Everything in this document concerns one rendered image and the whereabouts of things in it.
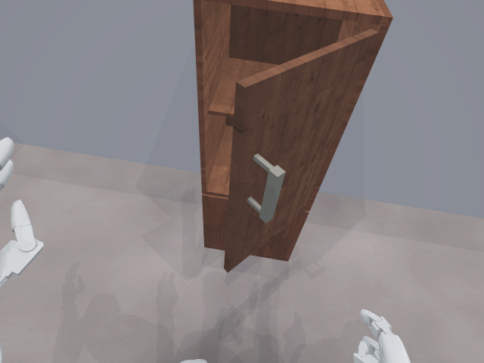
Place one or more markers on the robot left hand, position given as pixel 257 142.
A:
pixel 16 256

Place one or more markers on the robot right hand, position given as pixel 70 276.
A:
pixel 390 348

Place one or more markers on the cupboard door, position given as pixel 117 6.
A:
pixel 290 115

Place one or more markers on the handle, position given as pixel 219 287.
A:
pixel 272 189

